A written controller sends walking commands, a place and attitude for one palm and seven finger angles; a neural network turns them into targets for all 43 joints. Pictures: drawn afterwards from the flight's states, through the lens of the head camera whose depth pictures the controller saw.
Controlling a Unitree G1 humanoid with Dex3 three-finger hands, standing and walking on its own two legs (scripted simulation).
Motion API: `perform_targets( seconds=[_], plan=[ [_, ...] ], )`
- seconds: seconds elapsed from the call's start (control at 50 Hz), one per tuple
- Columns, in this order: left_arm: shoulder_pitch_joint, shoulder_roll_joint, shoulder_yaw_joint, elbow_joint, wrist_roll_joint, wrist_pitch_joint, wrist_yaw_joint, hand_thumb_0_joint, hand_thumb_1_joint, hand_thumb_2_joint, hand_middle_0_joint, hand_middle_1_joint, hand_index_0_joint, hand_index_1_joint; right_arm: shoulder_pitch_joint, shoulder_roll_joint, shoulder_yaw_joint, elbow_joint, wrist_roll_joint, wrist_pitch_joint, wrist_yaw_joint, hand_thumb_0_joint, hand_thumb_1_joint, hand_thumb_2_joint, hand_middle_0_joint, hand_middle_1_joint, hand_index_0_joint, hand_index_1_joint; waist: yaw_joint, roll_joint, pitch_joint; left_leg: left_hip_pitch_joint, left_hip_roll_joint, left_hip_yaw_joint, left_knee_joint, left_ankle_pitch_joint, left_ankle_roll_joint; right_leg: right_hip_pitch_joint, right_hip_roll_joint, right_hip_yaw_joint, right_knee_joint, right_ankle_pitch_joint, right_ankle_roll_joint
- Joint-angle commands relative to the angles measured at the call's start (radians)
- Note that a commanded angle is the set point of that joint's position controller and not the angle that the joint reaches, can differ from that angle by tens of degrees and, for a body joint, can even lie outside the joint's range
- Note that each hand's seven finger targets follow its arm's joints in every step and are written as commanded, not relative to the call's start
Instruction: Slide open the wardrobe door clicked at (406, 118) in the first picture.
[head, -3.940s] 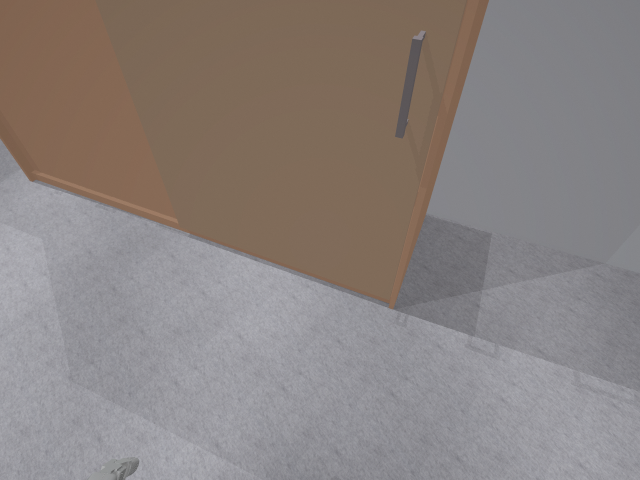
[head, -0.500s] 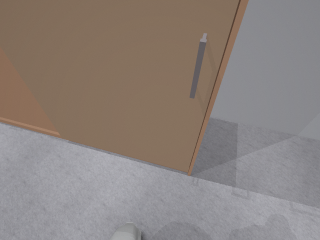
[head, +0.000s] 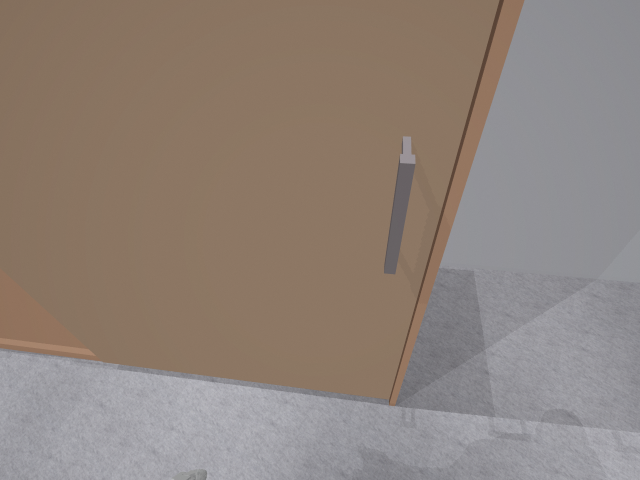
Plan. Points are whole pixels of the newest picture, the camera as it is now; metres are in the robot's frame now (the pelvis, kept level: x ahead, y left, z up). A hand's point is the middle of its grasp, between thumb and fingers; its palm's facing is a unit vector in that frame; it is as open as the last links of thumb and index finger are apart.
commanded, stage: come to a stop and stand still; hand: right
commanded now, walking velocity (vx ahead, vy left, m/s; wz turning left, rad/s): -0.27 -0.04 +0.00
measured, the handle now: (397, 212) +0.44 -0.10 +0.10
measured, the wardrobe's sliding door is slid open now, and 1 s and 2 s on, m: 0.00 0.00 0.00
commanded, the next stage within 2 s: look again from close up in 1.50 s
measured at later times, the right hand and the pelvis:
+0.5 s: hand out of the picture -0.02 -0.14 -0.15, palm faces +0.09 +0.96 -0.25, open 7.4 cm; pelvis -0.05 +0.05 +0.01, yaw -2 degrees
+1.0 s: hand out of the picture -0.04 -0.17 -0.17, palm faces +0.03 +0.98 -0.18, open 7.4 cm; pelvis -0.07 +0.01 +0.01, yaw -1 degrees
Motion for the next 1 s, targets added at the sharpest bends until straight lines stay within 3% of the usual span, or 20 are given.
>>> perform_targets(
  seconds=[0.0,0.1,0.18,0.2,0.22,0.24,0.26,0.28,0.34,0.48,0.54,0.6,0.62,0.66,0.68,0.7,0.8,0.88,0.94,0.98],
  plan=[
    [0.120,0.178,0.040,-0.009,-0.005,0.016,0.022,0.000,0.900,0.900,-0.200,-0.300,-0.200,-0.300,0.070,-0.124,-0.035,-0.075,-0.002,0.012,-0.011,0.000,-0.900,-0.900,0.200,0.300,0.200,0.300,0.042,-0.291,-0.033,-0.152,0.084,-0.133,0.187,-0.183,-0.061,0.210,-0.293,0.259,-0.179,0.976,-0.152],
    [0.034,0.211,0.070,-0.067,0.010,0.033,0.015,0.000,0.900,0.900,-0.200,-0.300,-0.200,-0.300,0.066,-0.092,-0.053,-0.106,-0.010,0.027,-0.006,0.000,-0.900,-0.900,0.200,0.300,0.200,0.300,0.030,-0.150,-0.113,-0.203,0.066,-0.172,0.339,-0.221,-0.051,0.209,-0.299,0.229,-0.151,0.791,-0.184],
    [0.000,0.208,0.083,-0.078,0.004,0.038,-0.001,0.000,0.900,0.900,-0.200,-0.300,-0.200,-0.300,0.115,-0.081,-0.050,-0.112,-0.020,0.014,0.002,0.000,-0.900,-0.900,0.200,0.300,0.200,0.300,-0.002,-0.052,-0.178,-0.046,0.070,-0.129,-0.015,0.102,-0.067,0.138,-0.196,0.144,-0.050,0.431,-0.082],
    [0.010,0.168,0.080,-0.080,-0.003,0.040,-0.009,0.000,0.900,0.900,-0.200,-0.300,-0.200,-0.300,0.096,-0.125,-0.052,-0.124,-0.028,0.007,-0.001,0.000,-0.900,-0.900,0.200,0.300,0.200,0.300,0.006,0.066,-0.146,-0.029,0.137,-0.229,-0.135,0.234,-0.051,0.063,-0.112,0.106,0.017,0.205,-0.022],
    [0.028,0.104,0.071,-0.097,-0.007,0.045,-0.017,0.000,0.900,0.900,-0.200,-0.300,-0.200,-0.300,0.048,-0.203,-0.062,-0.145,-0.035,0.003,-0.002,0.000,-0.900,-0.900,0.200,0.300,0.200,0.300,0.026,0.278,-0.091,-0.032,0.316,-0.449,-0.206,0.311,0.023,-0.076,0.014,0.035,0.113,-0.122,0.038],
    [0.000,0.113,0.071,-0.107,-0.003,0.057,-0.021,0.000,0.900,0.900,-0.200,-0.300,-0.200,-0.300,0.032,-0.238,-0.065,-0.165,-0.029,0.002,0.001,0.000,-0.900,-0.900,0.200,0.300,0.200,0.300,-0.002,0.244,-0.065,-0.137,0.420,-0.496,-0.273,0.291,0.126,-0.058,0.035,0.078,0.251,-0.281,0.052],
    [-0.016,0.110,0.071,-0.095,0.001,0.069,-0.023,0.000,0.900,0.900,-0.200,-0.300,-0.200,-0.300,-0.002,-0.230,-0.064,-0.170,-0.030,0.004,0.000,0.000,-0.900,-0.900,0.200,0.300,0.200,0.300,0.007,0.146,-0.038,-0.197,0.408,-0.464,-0.293,0.166,0.155,-0.055,0.019,0.129,0.355,-0.280,0.049],
    [-0.018,0.105,0.069,-0.085,0.005,0.073,-0.026,0.000,0.900,0.900,-0.200,-0.300,-0.200,-0.300,-0.036,-0.223,-0.068,-0.173,-0.031,0.005,-0.003,0.000,-0.900,-0.900,0.200,0.300,0.200,0.300,0.017,0.151,0.014,-0.230,0.376,-0.459,-0.300,0.087,0.143,-0.090,0.010,0.149,0.408,-0.245,0.043],
    [0.053,0.119,0.063,-0.048,0.006,0.059,-0.035,0.000,0.900,0.900,-0.200,-0.300,-0.200,-0.300,-0.051,-0.209,-0.060,-0.166,-0.026,-0.005,0.003,0.000,-0.900,-0.900,0.200,0.300,0.200,0.300,0.032,0.087,0.039,-0.152,0.320,-0.370,-0.266,0.151,0.105,-0.133,0.001,0.137,0.410,-0.155,0.055],
    [0.044,0.136,0.044,-0.061,0.004,0.034,-0.030,0.000,0.900,0.900,-0.200,-0.300,-0.200,-0.300,0.063,-0.256,-0.076,-0.126,-0.029,-0.014,0.005,0.000,-0.900,-0.900,0.200,0.300,0.200,0.300,-0.041,0.100,-0.043,0.093,0.363,-0.416,-0.222,0.373,0.140,-0.131,0.008,0.113,0.182,-0.218,0.080],
    [0.099,0.128,0.039,-0.046,-0.001,0.028,-0.027,0.000,0.900,0.900,-0.200,-0.300,-0.200,-0.300,0.022,-0.264,-0.079,-0.121,-0.028,-0.011,0.008,0.000,-0.900,-0.900,0.200,0.300,0.200,0.300,-0.020,0.118,-0.076,0.075,0.341,-0.382,-0.222,0.341,0.125,-0.040,0.018,0.092,0.067,-0.196,0.077],
    [0.224,0.119,0.029,0.008,0.001,0.014,-0.022,0.000,0.900,0.900,-0.200,-0.300,-0.200,-0.300,-0.058,-0.235,-0.068,-0.119,-0.015,-0.001,0.012,0.000,-0.900,-0.900,0.200,0.300,0.200,0.300,0.040,0.094,-0.093,-0.082,0.247,-0.302,-0.207,0.083,0.043,0.201,0.032,0.065,-0.174,-0.018,0.064],
    [0.255,0.139,0.029,0.022,0.003,0.005,-0.019,0.000,0.900,0.900,-0.200,-0.300,-0.200,-0.300,-0.076,-0.204,-0.057,-0.124,-0.009,0.003,0.015,0.000,-0.900,-0.900,0.200,0.300,0.200,0.300,0.054,0.031,-0.089,-0.159,0.189,-0.251,-0.171,-0.031,0.003,0.272,-0.009,0.107,-0.225,-0.010,0.051],
    [0.245,0.242,0.046,0.010,0.014,0.001,-0.011,0.000,0.900,0.900,-0.200,-0.300,-0.200,-0.300,-0.086,-0.120,-0.037,-0.137,-0.009,0.009,0.027,0.000,-0.900,-0.900,0.200,0.300,0.200,0.300,0.059,-0.220,-0.026,-0.238,0.069,-0.101,-0.005,-0.103,-0.066,0.167,-0.230,0.361,-0.389,-0.277,-0.039],
    [0.204,0.256,0.045,-0.002,0.018,0.006,-0.011,0.000,0.900,0.900,-0.200,-0.300,-0.200,-0.300,-0.109,-0.113,-0.035,-0.138,-0.016,0.007,0.032,0.000,-0.900,-0.900,0.200,0.300,0.200,0.300,0.049,-0.207,0.044,-0.207,0.057,-0.100,0.055,-0.089,-0.067,0.038,-0.266,0.403,-0.447,-0.403,-0.066],
    [0.175,0.228,0.040,0.003,0.018,-0.001,-0.008,0.000,0.900,0.900,-0.200,-0.300,-0.200,-0.300,-0.124,-0.111,-0.034,-0.119,-0.026,0.016,0.031,0.000,-0.900,-0.900,0.200,0.300,0.200,0.300,0.058,-0.283,0.101,-0.231,0.064,-0.114,0.144,-0.098,-0.067,0.007,-0.254,0.414,-0.503,-0.430,-0.070],
    [0.236,0.181,0.026,0.031,0.014,-0.018,0.013,0.000,0.900,0.900,-0.200,-0.300,-0.200,-0.300,-0.070,-0.104,-0.036,-0.080,-0.022,0.010,0.048,0.000,-0.900,-0.900,0.200,0.300,0.200,0.300,0.056,-0.157,0.124,-0.355,0.078,-0.161,0.302,-0.056,-0.071,0.161,-0.230,0.311,-0.426,0.000,-0.087],
    [0.300,0.179,0.033,0.061,0.018,-0.017,0.026,0.000,0.900,0.900,-0.200,-0.300,-0.200,-0.300,-0.110,-0.097,-0.035,-0.095,-0.014,0.015,0.048,0.000,-0.900,-0.900,0.200,0.300,0.200,0.300,0.082,-0.160,0.063,-0.319,0.077,-0.148,0.232,-0.080,-0.082,0.257,-0.244,0.256,-0.318,0.439,-0.103],
    [0.279,0.183,0.040,0.070,0.018,-0.009,0.029,0.000,0.900,0.900,-0.200,-0.300,-0.200,-0.300,-0.108,-0.091,-0.038,-0.100,-0.008,0.020,0.044,0.000,-0.900,-0.900,0.200,0.300,0.200,0.300,0.075,-0.182,0.037,-0.220,0.064,-0.132,0.117,-0.089,-0.073,0.226,-0.241,0.243,-0.258,0.533,-0.105],
    [0.256,0.182,0.045,0.076,0.013,-0.007,0.026,0.000,0.900,0.900,-0.200,-0.300,-0.200,-0.300,-0.059,-0.085,-0.042,-0.080,-0.007,0.014,0.040,0.000,-0.900,-0.900,0.200,0.300,0.200,0.300,0.049,-0.186,0.003,-0.113,0.052,-0.112,-0.011,0.041,-0.069,0.194,-0.209,0.211,-0.208,0.495,-0.071]
  ],
)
